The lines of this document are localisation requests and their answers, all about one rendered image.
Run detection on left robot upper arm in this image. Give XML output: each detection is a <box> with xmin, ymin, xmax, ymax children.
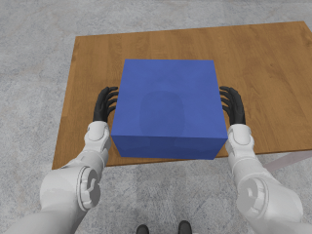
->
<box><xmin>3</xmin><ymin>166</ymin><xmax>101</xmax><ymax>234</ymax></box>

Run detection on robot right hand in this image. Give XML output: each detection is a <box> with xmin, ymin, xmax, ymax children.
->
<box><xmin>219</xmin><ymin>86</ymin><xmax>246</xmax><ymax>126</ymax></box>

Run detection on carton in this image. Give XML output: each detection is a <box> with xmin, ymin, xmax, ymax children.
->
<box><xmin>110</xmin><ymin>58</ymin><xmax>228</xmax><ymax>160</ymax></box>

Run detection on table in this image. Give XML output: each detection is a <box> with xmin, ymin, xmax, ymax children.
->
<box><xmin>52</xmin><ymin>20</ymin><xmax>312</xmax><ymax>173</ymax></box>

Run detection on left robot forearm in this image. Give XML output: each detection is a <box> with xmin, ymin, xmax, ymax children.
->
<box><xmin>39</xmin><ymin>121</ymin><xmax>112</xmax><ymax>207</ymax></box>

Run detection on left robot foot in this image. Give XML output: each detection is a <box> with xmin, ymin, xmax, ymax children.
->
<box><xmin>136</xmin><ymin>224</ymin><xmax>149</xmax><ymax>234</ymax></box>

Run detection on right robot foot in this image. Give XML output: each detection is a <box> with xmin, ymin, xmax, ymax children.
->
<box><xmin>177</xmin><ymin>220</ymin><xmax>192</xmax><ymax>234</ymax></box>

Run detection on robot left hand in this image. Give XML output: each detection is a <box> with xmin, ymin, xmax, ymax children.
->
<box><xmin>93</xmin><ymin>87</ymin><xmax>119</xmax><ymax>123</ymax></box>

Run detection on robot foot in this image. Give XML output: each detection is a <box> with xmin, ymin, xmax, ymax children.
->
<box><xmin>177</xmin><ymin>220</ymin><xmax>192</xmax><ymax>234</ymax></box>
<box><xmin>136</xmin><ymin>224</ymin><xmax>149</xmax><ymax>234</ymax></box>

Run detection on right robot upper arm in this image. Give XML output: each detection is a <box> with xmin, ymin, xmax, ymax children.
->
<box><xmin>236</xmin><ymin>177</ymin><xmax>312</xmax><ymax>234</ymax></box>

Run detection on right robot forearm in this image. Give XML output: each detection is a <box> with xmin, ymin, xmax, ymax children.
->
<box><xmin>225</xmin><ymin>124</ymin><xmax>303</xmax><ymax>221</ymax></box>

